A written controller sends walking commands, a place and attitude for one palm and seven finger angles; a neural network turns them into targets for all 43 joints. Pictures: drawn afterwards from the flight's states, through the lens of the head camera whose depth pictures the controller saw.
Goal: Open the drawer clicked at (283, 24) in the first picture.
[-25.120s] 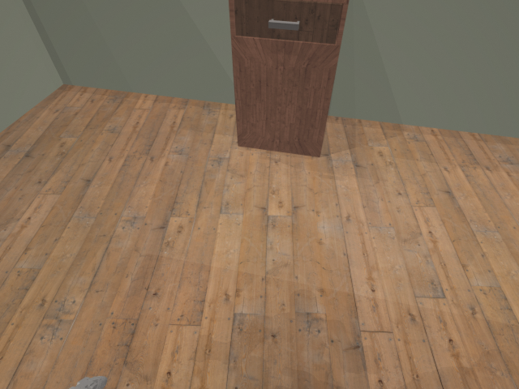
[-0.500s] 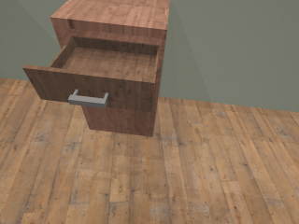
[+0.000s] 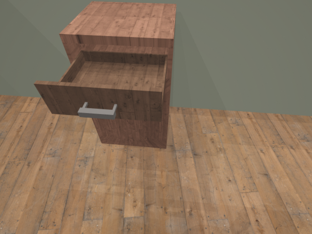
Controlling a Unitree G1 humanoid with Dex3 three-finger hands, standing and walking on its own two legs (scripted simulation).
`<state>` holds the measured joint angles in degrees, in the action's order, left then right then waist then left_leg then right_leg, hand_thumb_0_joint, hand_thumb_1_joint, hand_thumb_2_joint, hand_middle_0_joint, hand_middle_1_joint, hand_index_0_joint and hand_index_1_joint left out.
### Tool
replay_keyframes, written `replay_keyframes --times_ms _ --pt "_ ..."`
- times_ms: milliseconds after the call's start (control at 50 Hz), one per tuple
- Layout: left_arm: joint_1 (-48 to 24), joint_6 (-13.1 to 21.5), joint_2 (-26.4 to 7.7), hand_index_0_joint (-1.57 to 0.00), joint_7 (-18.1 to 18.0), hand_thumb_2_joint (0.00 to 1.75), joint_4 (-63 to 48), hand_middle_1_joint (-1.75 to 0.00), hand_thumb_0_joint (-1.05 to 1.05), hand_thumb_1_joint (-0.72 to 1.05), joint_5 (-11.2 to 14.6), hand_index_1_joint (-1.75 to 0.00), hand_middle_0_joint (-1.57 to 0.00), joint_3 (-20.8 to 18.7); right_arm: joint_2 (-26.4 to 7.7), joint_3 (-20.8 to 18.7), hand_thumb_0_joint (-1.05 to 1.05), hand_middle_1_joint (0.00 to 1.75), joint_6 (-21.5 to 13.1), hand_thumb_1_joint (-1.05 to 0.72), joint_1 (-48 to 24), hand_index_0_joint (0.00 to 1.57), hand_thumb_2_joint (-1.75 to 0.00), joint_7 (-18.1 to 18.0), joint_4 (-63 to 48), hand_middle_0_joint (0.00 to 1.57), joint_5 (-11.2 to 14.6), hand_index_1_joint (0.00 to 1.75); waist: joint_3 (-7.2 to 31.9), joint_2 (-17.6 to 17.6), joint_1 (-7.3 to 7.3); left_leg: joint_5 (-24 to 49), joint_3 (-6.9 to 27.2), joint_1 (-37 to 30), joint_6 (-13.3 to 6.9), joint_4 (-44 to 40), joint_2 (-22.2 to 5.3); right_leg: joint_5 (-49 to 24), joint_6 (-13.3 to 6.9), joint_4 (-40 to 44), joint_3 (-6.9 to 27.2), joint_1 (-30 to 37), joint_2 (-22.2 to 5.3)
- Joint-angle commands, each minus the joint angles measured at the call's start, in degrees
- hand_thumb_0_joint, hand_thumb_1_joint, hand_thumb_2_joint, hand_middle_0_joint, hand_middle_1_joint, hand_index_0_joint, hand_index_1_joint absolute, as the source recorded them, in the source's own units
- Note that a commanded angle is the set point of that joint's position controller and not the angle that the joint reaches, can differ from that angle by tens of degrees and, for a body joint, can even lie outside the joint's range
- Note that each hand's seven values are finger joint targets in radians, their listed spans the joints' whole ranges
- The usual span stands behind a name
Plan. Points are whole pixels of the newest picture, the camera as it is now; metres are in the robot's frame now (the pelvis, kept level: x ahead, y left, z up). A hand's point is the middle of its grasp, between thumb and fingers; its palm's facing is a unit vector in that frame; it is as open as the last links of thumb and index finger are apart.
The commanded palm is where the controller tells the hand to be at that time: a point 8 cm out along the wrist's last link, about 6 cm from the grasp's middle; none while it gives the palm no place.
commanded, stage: let the arm hang, fingers relaxed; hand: left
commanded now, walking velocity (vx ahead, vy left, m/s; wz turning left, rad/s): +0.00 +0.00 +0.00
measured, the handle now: (98, 109) +0.53 +0.25 -0.03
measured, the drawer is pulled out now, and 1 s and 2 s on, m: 0.30 0.30 0.30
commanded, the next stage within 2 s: look to check the result in 0.28 s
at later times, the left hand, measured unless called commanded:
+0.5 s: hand out of the picture -0.02 +0.15 -0.17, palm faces +0.04 -0.98 -0.20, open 7.4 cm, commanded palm none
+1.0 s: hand out of the picture +0.01 +0.14 -0.17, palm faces +0.05 -0.98 -0.21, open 7.4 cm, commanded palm none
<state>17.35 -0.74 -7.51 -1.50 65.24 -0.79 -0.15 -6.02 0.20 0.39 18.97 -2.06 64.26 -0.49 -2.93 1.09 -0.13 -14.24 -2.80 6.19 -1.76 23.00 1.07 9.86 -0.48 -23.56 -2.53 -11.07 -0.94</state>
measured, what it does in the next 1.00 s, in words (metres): stands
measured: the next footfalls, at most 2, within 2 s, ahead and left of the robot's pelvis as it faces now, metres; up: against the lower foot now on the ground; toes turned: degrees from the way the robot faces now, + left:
none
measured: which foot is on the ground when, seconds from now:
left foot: down 0.00-1.00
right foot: down 0.00-1.00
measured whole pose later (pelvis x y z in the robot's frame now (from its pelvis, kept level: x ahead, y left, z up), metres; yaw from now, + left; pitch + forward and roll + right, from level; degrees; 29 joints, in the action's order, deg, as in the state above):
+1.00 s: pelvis +0.00 -0.03 +0.00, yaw +1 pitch -2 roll +0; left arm 14.4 0.1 -8.4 -1.4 64.6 -0.7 -1.4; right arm -7.8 -1.0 0.6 17.5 -2.2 63.9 -0.8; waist -3.7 1.3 -0.5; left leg -13.6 -1.3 6.1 1.1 22.0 -1.4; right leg 9.5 -3.3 -22.2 -4.2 -10.6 1.5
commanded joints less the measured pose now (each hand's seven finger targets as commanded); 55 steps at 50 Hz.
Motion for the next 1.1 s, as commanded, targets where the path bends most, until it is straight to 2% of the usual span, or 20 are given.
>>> replay_keyframes --times_ms 0,60,120,200,280,300,420,460,580,700,780,800,920,960,980,1080 --pt "3.9 0.7 -6.2 -0.20 -0.8 0.90 -1.0 -0.30 0.00 0.90 -0.1 -0.30 -0.20 -1.2 -4.9 -0.9 0.00 0.30 -0.7 -0.90 5.7 0.20 -0.90 -0.4 -0.5 0.20 0.1 0.30 -5.1 0.3 0.10 0.1 5.9 6.8 -0.8 -6.6 -6.5 1.2 -2.1 4.7 4.8 -1.0 -4.0" --pt "4.2 0.9 -5.9 -0.20 -0.8 0.90 -1.2 -0.30 0.00 0.90 -0.1 -0.30 -0.20 -1.4 -4.8 -1.1 0.00 0.30 -0.7 -0.90 5.5 0.20 -0.90 -0.4 -0.8 0.20 0.2 0.30 -4.4 -0.4 0.27 0.2 5.6 6.1 -0.7 -6.2 -6.5 1.3 -2.2 4.9 4.8 -1.4 -3.9" --pt "3.6 0.8 -6.0 -0.20 -0.7 0.90 -1.3 -0.30 0.00 0.90 -0.1 -0.30 -0.20 -1.4 -4.6 -1.0 0.00 0.30 -0.7 -0.90 5.8 0.20 -0.90 -0.4 -0.7 0.20 0.0 0.30 -5.1 0.8 0.14 -1.1 5.6 7.4 -0.7 -6.5 -6.4 1.7 -2.2 4.9 5.2 -1.1 -3.9" --pt "3.5 0.9 -6.1 -0.20 -0.7 0.90 -1.5 -0.30 0.00 0.90 -0.1 -0.30 -0.20 -1.5 -4.6 -1.2 0.00 0.30 -0.6 -0.90 6.3 0.20 -0.90 -0.4 -0.9 0.20 0.0 0.30 -4.5 -0.6 -0.02 -0.3 5.3 6.9 -0.6 -5.8 -6.4 1.9 -2.3 5.3 5.3 -1.1 -4.0" --pt "3.5 1.0 -5.8 -0.20 -0.7 0.90 -1.6 -0.30 0.00 0.90 0.0 -0.30 -0.20 -1.6 -4.7 -1.2 0.00 0.30 -0.6 -0.90 6.3 0.20 -0.90 -0.5 -1.0 0.20 0.0 0.30 -4.0 -0.3 -0.10 0.6 5.2 6.2 -0.6 -5.6 -6.6 1.6 -2.4 5.4 5.3 -1.2 -4.0" --pt "3.4 1.0 -5.9 -0.20 -0.7 0.90 -1.7 -0.30 0.00 0.90 0.0 -0.30 -0.20 -1.6 -4.7 -1.2 0.00 0.30 -0.6 -0.90 6.3 0.20 -0.90 -0.5 -1.0 0.20 0.0 0.30 -3.7 0.7 -0.06 1.0 5.2 6.2 -0.6 -5.5 -6.5 1.0 -2.5 5.2 5.4 -0.8 -4.0" --pt "2.9 1.1 -6.4 -0.20 -0.7 0.90 -1.5 -0.30 0.00 0.90 0.1 -0.30 -0.20 -1.8 -5.2 -1.3 0.00 0.30 -0.6 -0.90 6.3 0.20 -0.90 -0.5 -0.8 0.20 0.0 0.30 -2.6 -1.5 -0.15 2.1 5.1 5.6 -0.4 -5.2 -6.5 0.4 -2.6 5.5 5.3 0.2 -4.2" --pt "3.3 1.2 -6.2 -0.20 -0.8 0.90 -1.4 -0.30 0.00 0.90 0.0 -0.30 -0.20 -1.7 -5.2 -1.4 0.00 0.30 -0.5 -0.90 5.7 0.20 -0.90 -0.5 -1.0 0.20 0.1 0.30 -3.5 -0.3 -0.07 2.3 4.8 4.8 -0.3 -5.0 -6.5 0.9 -2.7 6.0 5.5 -1.2 -4.2" --pt "2.4 1.2 -6.8 -0.20 -0.8 0.90 -1.5 -0.30 0.00 0.90 0.1 -0.30 -0.20 -1.9 -5.3 -1.4 0.00 0.30 -0.4 -0.90 5.8 0.20 -0.90 -0.4 -0.7 0.20 -0.1 0.30 -4.0 -0.9 -0.22 1.4 4.8 5.2 -0.2 -5.1 -6.5 2.5 -2.7 6.7 5.7 -1.1 -4.2" --pt "1.7 1.4 -7.3 -0.20 -0.7 0.90 -1.7 -0.30 0.00 0.90 0.1 -0.30 -0.20 -2.1 -5.9 -1.5 0.00 0.30 -0.6 -0.90 5.2 0.20 -0.90 -0.5 -0.8 0.20 -0.1 0.30 -2.3 -0.7 -0.11 4.0 4.8 4.5 0.0 -4.9 -6.6 -0.6 -2.8 6.3 5.6 0.7 -4.4" --pt "1.5 1.5 -7.5 -0.20 -0.7 0.90 -1.8 -0.30 0.00 0.90 0.1 -0.30 -0.20 -2.1 -6.0 -1.6 0.00 0.30 -0.5 -0.90 4.8 0.20 -0.90 -0.5 -0.8 0.20 -0.1 0.30 -3.1 0.0 -0.17 3.0 4.5 4.4 0.2 -4.8 -6.5 0.6 -2.8 7.1 5.8 0.1 -4.5" --pt "1.2 1.5 -7.8 -0.20 -0.7 0.90 -1.8 -0.30 0.00 0.90 0.1 -0.30 -0.20 -2.3 -6.0 -1.7 0.00 0.30 -0.5 -0.90 4.7 0.20 -0.90 -0.4 -0.9 0.20 -0.1 0.30 -3.4 -0.9 -0.17 3.2 4.6 4.7 0.2 -5.0 -6.5 0.6 -2.8 7.2 5.8 0.2 -4.5" --pt "0.7 1.6 -8.4 -0.20 -0.6 0.90 -2.1 -0.30 0.00 0.90 0.1 -0.30 -0.20 -2.4 -6.6 -1.8 0.00 0.30 -0.5 -0.90 4.0 0.20 -0.90 -0.4 -1.0 0.20 -0.1 0.30 -2.7 -0.3 -0.06 3.5 4.5 4.3 0.3 -4.8 -6.4 0.6 -2.9 7.6 6.1 0.9 -4.7" --pt "0.7 1.6 -8.0 -0.20 -0.7 0.90 -2.1 -0.30 0.00 0.90 0.1 -0.30 -0.20 -2.4 -6.6 -1.8 0.00 0.30 -0.4 -0.90 3.8 0.20 -0.90 -0.4 -1.2 0.20 -0.1 0.30 -3.3 -1.5 -0.11 3.2 4.4 3.8 0.3 -4.8 -6.5 1.5 -2.9 8.0 6.0 -0.2 -4.5" --pt "0.4 1.6 -8.0 -0.20 -0.7 0.90 -2.2 -0.30 0.00 0.90 0.1 -0.30 -0.20 -2.4 -6.7 -1.8 0.00 0.30 -0.4 -0.90 4.0 0.20 -0.90 -0.4 -1.0 0.20 -0.2 0.30 -3.2 -0.6 -0.23 3.5 4.3 4.0 0.4 -4.8 -6.6 1.1 -2.9 8.1 6.0 0.3 -4.6" --pt "0.1 1.7 -8.6 -0.20 -0.6 0.90 -2.0 -0.30 0.00 0.90 0.1 -0.30 -0.20 -2.5 -7.1 -1.8 0.00 0.30 -0.5 -0.90 3.7 0.20 -0.90 -0.5 -1.1 0.20 -0.2 0.30 -1.8 -0.7 -0.20 4.6 4.3 3.1 0.4 -4.6 -6.7 -0.9 -2.9 8.0 5.9 1.4 -4.7"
